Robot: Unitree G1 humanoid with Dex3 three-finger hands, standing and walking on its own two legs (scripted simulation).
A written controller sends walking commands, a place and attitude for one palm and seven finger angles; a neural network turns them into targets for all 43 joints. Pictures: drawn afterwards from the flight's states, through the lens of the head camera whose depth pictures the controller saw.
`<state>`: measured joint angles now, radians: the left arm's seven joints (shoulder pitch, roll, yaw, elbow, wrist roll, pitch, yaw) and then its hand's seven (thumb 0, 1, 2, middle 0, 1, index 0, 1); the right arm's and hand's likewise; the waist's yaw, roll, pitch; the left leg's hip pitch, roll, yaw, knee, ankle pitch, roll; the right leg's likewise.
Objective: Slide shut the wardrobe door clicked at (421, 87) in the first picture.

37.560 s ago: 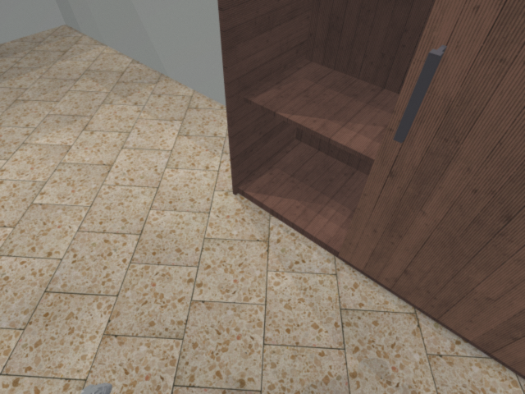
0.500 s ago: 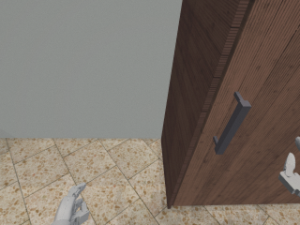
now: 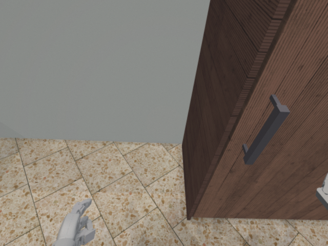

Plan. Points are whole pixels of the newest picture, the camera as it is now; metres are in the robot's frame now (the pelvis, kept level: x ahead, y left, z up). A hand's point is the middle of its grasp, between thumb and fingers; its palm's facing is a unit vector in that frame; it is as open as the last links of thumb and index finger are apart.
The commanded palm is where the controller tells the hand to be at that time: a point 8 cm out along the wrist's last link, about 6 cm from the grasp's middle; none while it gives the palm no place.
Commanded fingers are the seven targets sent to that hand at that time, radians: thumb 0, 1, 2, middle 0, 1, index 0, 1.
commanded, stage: step back with the hand held close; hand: right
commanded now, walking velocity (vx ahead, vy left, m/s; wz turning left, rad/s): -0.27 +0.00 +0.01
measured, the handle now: (260, 132) +0.40 -0.25 +0.08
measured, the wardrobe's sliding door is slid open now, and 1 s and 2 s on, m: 0.01 0.01 0.01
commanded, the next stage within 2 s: stop stepping back and stand still in 1.22 s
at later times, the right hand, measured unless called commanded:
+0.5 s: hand out of the picture +0.13 -0.31 +0.15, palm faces +0.50 +0.76 -0.41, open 7.4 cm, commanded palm +0.07 -0.35 +0.18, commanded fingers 0.00 -0.90 -0.90 0.20 0.30 0.20 0.30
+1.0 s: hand out of the picture +0.05 -0.31 +0.16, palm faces +0.55 +0.72 -0.42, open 7.4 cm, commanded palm -0.01 -0.34 +0.18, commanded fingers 0.00 -0.90 -0.90 0.20 0.30 0.20 0.30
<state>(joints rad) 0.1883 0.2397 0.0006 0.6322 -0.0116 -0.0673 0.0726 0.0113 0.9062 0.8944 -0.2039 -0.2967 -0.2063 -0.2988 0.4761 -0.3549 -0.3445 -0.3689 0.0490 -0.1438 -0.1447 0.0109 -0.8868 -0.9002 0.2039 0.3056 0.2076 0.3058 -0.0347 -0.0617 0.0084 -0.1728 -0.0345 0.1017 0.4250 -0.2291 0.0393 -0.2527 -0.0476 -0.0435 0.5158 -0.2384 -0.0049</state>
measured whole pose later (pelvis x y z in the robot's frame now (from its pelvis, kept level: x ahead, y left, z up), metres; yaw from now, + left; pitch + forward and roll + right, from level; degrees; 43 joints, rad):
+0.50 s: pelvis -0.06 -0.04 -0.02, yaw -2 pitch -1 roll +2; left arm 0.23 0.21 -0.02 0.59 -0.01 -0.08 0.10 0.01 0.90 0.89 -0.21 -0.30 -0.21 -0.30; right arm 0.47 -0.35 -0.38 -0.46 0.00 -0.16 -0.17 0.01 -0.88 -0.90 0.21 0.31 0.21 0.31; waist -0.02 -0.02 0.01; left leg -0.36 0.01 0.05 0.60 -0.23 -0.02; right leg -0.42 0.01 -0.06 0.64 -0.24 -0.08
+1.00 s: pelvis -0.13 -0.03 -0.03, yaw -3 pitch +2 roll +2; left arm 0.19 0.18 0.01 0.62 0.01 -0.15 0.07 0.01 0.90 0.89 -0.20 -0.30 -0.21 -0.30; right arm 0.50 -0.40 -0.46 -0.53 0.04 -0.22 -0.16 0.01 -0.88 -0.90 0.21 0.31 0.21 0.31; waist -0.04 0.00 -0.03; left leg -0.23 -0.07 0.01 0.68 -0.51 0.03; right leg -0.58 -0.03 -0.11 0.60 -0.06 -0.07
